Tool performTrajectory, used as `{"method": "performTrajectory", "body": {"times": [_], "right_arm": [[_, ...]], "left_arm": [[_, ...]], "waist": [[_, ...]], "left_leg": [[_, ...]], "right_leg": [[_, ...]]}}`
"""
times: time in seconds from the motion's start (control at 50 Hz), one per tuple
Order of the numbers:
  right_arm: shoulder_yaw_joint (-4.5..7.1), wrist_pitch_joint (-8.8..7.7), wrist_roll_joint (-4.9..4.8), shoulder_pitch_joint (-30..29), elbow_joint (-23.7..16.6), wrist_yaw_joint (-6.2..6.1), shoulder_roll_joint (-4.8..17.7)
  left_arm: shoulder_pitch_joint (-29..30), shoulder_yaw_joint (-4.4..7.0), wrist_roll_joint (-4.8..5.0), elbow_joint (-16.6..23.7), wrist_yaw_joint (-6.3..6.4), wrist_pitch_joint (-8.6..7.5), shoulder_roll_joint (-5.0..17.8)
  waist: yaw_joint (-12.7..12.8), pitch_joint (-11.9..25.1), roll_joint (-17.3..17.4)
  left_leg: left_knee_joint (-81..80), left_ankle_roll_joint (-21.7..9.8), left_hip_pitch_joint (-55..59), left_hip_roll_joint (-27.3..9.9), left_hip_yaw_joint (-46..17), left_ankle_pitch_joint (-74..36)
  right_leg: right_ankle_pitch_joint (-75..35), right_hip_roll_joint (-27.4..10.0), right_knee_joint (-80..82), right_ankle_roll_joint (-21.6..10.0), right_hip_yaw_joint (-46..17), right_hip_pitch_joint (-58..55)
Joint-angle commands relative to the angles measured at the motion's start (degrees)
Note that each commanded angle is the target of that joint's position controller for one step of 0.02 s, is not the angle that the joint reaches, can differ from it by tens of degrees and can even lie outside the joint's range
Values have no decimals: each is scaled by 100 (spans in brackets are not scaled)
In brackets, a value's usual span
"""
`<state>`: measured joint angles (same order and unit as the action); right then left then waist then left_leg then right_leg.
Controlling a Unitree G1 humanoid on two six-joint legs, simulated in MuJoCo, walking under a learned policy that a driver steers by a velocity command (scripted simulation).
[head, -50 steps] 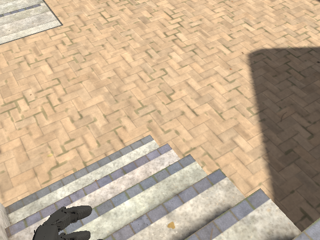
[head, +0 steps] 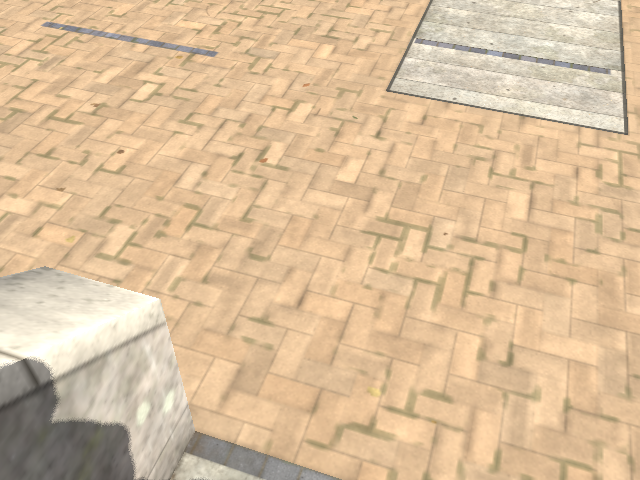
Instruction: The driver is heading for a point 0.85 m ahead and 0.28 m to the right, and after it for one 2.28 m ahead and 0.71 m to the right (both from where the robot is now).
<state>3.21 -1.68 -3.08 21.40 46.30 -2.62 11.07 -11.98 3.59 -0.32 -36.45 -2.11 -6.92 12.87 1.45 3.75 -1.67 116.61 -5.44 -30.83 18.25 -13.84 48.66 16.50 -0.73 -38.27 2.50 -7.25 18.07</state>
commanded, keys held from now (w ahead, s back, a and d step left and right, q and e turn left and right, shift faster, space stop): w+shift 0.04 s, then w+e+shift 0.96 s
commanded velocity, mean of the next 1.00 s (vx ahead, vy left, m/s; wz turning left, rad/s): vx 1.00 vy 0.00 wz -0.54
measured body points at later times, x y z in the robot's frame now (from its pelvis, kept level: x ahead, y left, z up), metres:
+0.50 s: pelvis +0.36 +0.05 -0.21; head +0.35 +0.06 +0.24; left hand +0.40 +0.32 -0.35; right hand +0.38 -0.21 -0.34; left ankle +0.37 +0.19 -0.92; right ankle +0.24 -0.11 -0.71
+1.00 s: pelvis +0.71 -0.07 -0.44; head +0.73 -0.08 +0.01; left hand +0.79 +0.15 -0.58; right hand +0.80 -0.40 -0.49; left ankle +0.94 +0.01 -1.11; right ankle +0.56 -0.06 -1.11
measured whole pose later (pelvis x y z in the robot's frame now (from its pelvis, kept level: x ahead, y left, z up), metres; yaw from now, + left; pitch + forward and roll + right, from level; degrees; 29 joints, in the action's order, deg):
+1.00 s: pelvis +0.71 -0.07 -0.44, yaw -38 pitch +3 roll -2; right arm 2.9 -8.4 -0.2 -1.7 37.7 -0.8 11.3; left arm -30.4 2.7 1.7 -53.1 2.5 -4.2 8.0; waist 5.4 0.9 2.1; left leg 54.6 3.0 -42.9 -4.3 -13.3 -8.2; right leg 39.9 14.4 -54.4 -7.7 -8.8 15.1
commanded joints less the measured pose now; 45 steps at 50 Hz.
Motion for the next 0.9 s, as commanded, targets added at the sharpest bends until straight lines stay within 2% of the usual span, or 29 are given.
{"method": "performTrajectory", "body": {"times": [0.02, 0.04, 0.06, 0.1, 0.12, 0.16, 0.18, 0.22, 0.26, 0.3, 0.34, 0.36, 0.38, 0.4, 0.44, 0.46, 0.48, 0.54, 0.58, 0.6, 0.66, 0.72, 0.76, 0.78, 0.8, 0.82, 0.84, 0.88, 0.9], "right_arm": [[-99, -84, -42, 213, -719, 66, -67], [-146, -22, -66, 52, -947, 87, -161], [-232, 45, -182, -790, -1152, 87, -306], [-239, 51, -54, -1182, -1422, 95, 35], [-178, 33, 254, -1080, -1398, 120, 59], [-84, -103, 315, -649, -1159, 262, 248], [8, -149, 259, -1423, -1354, 279, 665], [-156, -328, 482, -2517, -1733, 421, 463], [-200, -372, 309, -2941, -1845, 649, 233], [-20, -303, 32, -2438, -1745, 556, 565], [337, -305, 147, 424, -829, 512, 1392], [382, -324, 276, 1194, -544, 427, 1234], [286, -362, 428, 2021, -95, 460, 964], [100, -404, 529, 1480, -169, 548, 920], [155, -356, 292, 1344, 35, 709, 757], [322, -380, 154, 1124, 375, 706, 1333], [140, -547, 248, 538, 355, 685, 580], [-36, -624, 337, -395, 468, 386, 368], [65, -556, 541, -541, 641, 215, 790], [-9, -604, 413, -503, 637, 67, 313], [24, -626, 385, -371, 653, -178, 755], [90, -566, 353, -527, 666, 41, 797], [195, -502, 361, -1062, 575, 207, 1213], [282, -599, 188, -1919, 307, 193, 1448], [170, -496, 120, -1890, 367, 71, 869], [72, -731, 428, -1311, -483, -62, 241], [3, -859, 492, -1080, -763, 22, 260], [172, -919, 393, -1275, -744, 70, 529], [133, -847, 154, -1296, -1098, 103, 508]], "left_arm": [[-2263, 1, 269, -999, -273, 85, 79], [-2009, 55, 272, -1140, -263, 69, 509], [-1600, -33, 160, -1230, -176, -30, 371], [-637, -238, -106, -955, 142, -46, 190], [-522, -125, -86, -1036, 278, 51, 578], [-886, 87, -44, -1201, 354, 194, 1223], [-1325, 38, 114, -1212, 435, 122, 860], [-1796, -85, 430, -1216, 623, 144, 383], [-2063, -65, 322, -1356, 638, 334, 401], [-2156, 17, 249, -1522, 667, 492, 530], [-1314, 63, 148, -1495, 506, 517, 682], [-1637, 61, 293, -1710, 501, 464, 592], [-1873, 23, 208, -1920, 442, 405, 111], [-2792, -40, 182, -1685, 313, 324, -197], [-2443, 18, 392, -1457, 344, 273, -25], [-2017, -71, 509, -876, 450, 288, -234], [-1414, -23, 539, -848, 513, 415, -216], [-1009, 144, 172, -659, 534, 679, 135], [-1229, 81, 200, -724, 402, 680, 63], [-634, 128, 326, -581, 303, 585, 289], [296, 92, 191, -228, -91, 558, 202], [-804, 246, 256, -743, -43, 760, 632], [-2189, 531, 174, -1050, 157, 922, 1152], [-4023, 653, 103, -1519, 188, 901, 1492], [-3945, 414, 50, -1738, 19, 745, 876], [-2863, 179, 56, -1721, -27, 407, 988], [-2781, 101, 227, -1548, 35, 296, 590], [-1950, 68, 381, -1224, 7, 170, 391], [-485, 166, 273, -657, 126, 64, 940]], "waist": [[24, -145, -302], [-224, -575, -8], [-338, -1250, 96], [-731, -1812, 1004], [-872, -1402, 706], [-829, -846, 297], [-381, -1133, 354], [206, -1116, 151], [662, -958, -58], [519, -867, -805], [-951, 90, -1180], [-1396, 75, -392], [-1616, -2, 930], [-642, 261, 2604], [-583, 372, 1289], [-221, 359, 1663], [-74, -438, 810], [267, -1277, 486], [408, -889, 1010], [283, -1063, 813], [92, -912, 529], [376, -608, 564], [1165, -120, 700], [2365, -100, 29], [2444, -1272, -1353], [684, -1767, -2879], [382, -858, -2218], [-58, -474, 1410], [-928, -704, 892]], "left_leg": [[952, 6, -4541, -1314, 258, -976], [791, -9, -4339, -1476, 143, -1277], [-445, -63, -4510, -1823, -522, -2037], [-3263, 217, -3052, -1981, -472, -3650], [-4096, 463, -1955, -2221, 269, -4480], [-3604, 552, -1152, -2299, 677, -5579], [-4825, 460, -2264, -2519, 332, -6606], [-7061, 391, -1924, -2522, 341, -7945], [-8462, 571, 522, -1974, 952, -8224], [-8855, 694, 1118, -1975, 704, -7223], [-9129, 371, 2878, -2639, 418, -8099], [-10101, 287, 3702, -2643, 667, -7518], [-9060, -30, 5387, -3056, 464, -7598], [-6753, 65, 6064, -3556, 626, -10250], [-7738, -349, 4694, -3838, -377, -7039], [-8829, -1036, 3757, -4633, -2319, -3374], [-9053, -878, 2423, -4607, -2377, -2625], [-8876, -314, 303, -4046, -396, -4174], [-8595, -168, 374, -3816, 229, -4016], [-8208, 209, 589, -3405, 785, -3154], [-8015, 427, -381, -3009, 2075, -2434], [-6409, 574, 183, -3002, 2593, -3281], [-3999, 673, 53, -3183, 2597, -7001], [-733, 930, -1002, -2897, 2583, -6774], [2126, 906, -1509, -1831, 2712, -2056], [1688, 694, -3571, -1769, 1708, -523], [-106, 529, -4215, -2162, 868, -1010], [-1660, 288, -3458, -2268, 759, -2387], [-4206, 683, -2509, -2405, 394, -2847]], "right_leg": [[-5009, -1838, 175, -1471, -1908, -3260], [-3672, -2198, 374, -1919, -2553, -1995], [-1554, -2287, 609, -1750, -3387, -630], [-775, -1357, 1074, -1470, -2564, 1727], [-842, -991, 1019, -1573, -2354, 2134], [-771, -989, 711, -1632, -2288, 1885], [260, -679, 158, -1465, -2195, 776], [707, -327, -383, -1345, -1918, 83], [838, -3, -224, -1313, -1289, 1097], [375, -37, -779, -1219, -1394, 374], [-1538, -1, -3633, -841, -1222, -217], [-1174, 426, -5614, -555, -844, 331], [2727, 1025, -7690, -506, -967, 2387], [3075, 587, -8209, -528, -1119, 3989], [1841, 107, -6988, -481, -622, 4175], [1263, -174, -7493, -499, -206, 4478], [-198, -586, -6175, -794, -790, 4657], [-1183, -694, -3911, -570, -761, 3487], [-1931, -544, -3636, -529, -315, 3076], [-3447, -606, -2368, -676, -691, 3306], [-5784, -109, -891, -646, 398, 987], [-5274, 107, -1470, -655, 1213, -272], [-3455, 530, -1569, -1022, 2005, -2175], [-3500, 237, -628, -1567, 1750, -3663], [-3749, -295, 2509, -2184, 1010, -2769], [-6729, 17, 169, -1684, -31, -2992], [-5458, -5, -246, -1973, -1115, -3746], [-3009, -221, 279, -1922, -2088, -2164], [-3166, -1098, 908, -2556, -3367, 50]]}}
Keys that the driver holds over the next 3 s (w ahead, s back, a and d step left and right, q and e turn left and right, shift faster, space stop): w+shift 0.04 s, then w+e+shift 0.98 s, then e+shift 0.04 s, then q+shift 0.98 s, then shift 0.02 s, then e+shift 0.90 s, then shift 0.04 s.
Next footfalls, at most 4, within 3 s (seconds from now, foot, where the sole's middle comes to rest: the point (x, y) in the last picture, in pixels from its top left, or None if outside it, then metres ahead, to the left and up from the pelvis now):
0.36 left None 0.41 0.18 -0.96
0.80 right None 0.59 -0.08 -1.15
1.12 left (367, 418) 1.05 -0.11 -1.34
1.48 right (446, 418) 1.05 -0.38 -1.34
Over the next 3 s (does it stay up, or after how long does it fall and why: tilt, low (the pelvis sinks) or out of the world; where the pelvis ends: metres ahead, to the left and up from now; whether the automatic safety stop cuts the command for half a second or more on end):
stays up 1.08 -0.23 -0.56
